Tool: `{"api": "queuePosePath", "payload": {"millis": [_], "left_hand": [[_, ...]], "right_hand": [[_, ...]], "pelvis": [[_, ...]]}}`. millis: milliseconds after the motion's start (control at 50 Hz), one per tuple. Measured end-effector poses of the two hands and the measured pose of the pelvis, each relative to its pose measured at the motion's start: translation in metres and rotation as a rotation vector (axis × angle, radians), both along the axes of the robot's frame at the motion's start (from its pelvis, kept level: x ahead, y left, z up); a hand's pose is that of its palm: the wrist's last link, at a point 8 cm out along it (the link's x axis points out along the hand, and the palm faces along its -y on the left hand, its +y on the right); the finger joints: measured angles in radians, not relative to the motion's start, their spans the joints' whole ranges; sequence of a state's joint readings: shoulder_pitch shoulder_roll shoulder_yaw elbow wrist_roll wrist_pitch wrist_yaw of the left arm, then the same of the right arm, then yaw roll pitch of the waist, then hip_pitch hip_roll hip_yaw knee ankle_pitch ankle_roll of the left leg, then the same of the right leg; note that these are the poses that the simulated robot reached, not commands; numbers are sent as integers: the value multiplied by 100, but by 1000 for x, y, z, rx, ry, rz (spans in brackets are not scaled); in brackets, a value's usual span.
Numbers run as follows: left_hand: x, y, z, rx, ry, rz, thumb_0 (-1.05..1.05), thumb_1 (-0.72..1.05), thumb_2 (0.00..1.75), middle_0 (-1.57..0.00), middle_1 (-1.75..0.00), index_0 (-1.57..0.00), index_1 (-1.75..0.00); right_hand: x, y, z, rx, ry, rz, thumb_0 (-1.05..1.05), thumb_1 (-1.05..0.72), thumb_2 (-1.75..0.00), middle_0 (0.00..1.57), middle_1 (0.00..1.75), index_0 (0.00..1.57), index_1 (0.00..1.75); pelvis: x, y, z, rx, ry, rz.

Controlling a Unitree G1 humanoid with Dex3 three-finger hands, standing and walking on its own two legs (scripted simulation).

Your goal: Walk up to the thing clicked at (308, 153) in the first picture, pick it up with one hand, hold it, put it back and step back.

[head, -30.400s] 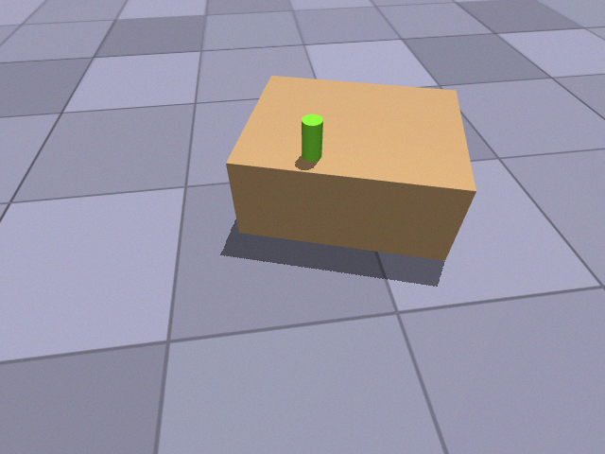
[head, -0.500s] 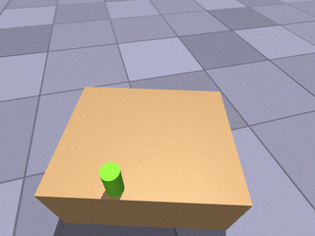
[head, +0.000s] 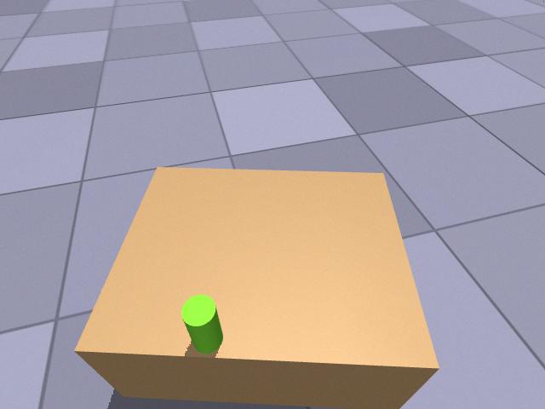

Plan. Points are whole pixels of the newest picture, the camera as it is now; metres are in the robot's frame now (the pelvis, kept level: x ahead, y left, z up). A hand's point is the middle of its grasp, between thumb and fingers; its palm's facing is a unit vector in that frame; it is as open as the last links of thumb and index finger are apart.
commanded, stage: stand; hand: left
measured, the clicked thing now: (203, 325) +0.41 +0.18 -0.31
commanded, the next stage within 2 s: step back in 1.82 s
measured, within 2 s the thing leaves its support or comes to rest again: neither
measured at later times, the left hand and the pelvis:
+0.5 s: hand out of the picture +0.06 +0.25 -0.15, palm faces -0.01 -0.94 -0.34, open 7.4 cm; pelvis +0.00 +0.00 +0.01, yaw +0 degrees
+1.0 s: hand out of the picture +0.06 +0.24 -0.15, palm faces -0.02 -0.94 -0.34, open 7.4 cm; pelvis +0.00 -0.01 +0.01, yaw +0 degrees
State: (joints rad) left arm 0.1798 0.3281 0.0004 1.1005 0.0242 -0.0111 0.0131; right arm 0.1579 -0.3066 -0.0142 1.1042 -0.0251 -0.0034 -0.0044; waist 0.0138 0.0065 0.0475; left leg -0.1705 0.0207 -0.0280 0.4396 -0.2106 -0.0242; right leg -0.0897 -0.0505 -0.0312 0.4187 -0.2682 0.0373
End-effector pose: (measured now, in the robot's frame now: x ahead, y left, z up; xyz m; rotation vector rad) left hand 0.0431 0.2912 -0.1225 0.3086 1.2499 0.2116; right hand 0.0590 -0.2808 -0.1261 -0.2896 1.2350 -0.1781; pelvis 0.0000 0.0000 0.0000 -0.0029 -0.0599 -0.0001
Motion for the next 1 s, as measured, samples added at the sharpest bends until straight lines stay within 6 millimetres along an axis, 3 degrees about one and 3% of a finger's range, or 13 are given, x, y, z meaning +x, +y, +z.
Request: {"api": "queuePosePath", "payload": {"millis": [380,760,1000], "left_hand": [[14,0,6,3,-15,0,0,90,90,-20,-30,-21,-30],[7,-2,5,-5,19,-1,0,90,90,-20,-30,-21,-30],[15,-3,5,-5,19,-3,0,90,90,-20,-30,-21,-30]], "right_hand": [[-3,-14,6,-24,11,-13,0,-90,-90,20,30,20,30],[-9,-18,7,-23,39,-23,0,-90,-90,20,30,20,30],[0,-19,7,-26,35,-16,0,-90,-90,20,30,20,30]], "pelvis": [[-2,-4,5,1,-5,-2],[-2,-6,6,1,8,-5],[4,-6,6,2,16,-8]]}}
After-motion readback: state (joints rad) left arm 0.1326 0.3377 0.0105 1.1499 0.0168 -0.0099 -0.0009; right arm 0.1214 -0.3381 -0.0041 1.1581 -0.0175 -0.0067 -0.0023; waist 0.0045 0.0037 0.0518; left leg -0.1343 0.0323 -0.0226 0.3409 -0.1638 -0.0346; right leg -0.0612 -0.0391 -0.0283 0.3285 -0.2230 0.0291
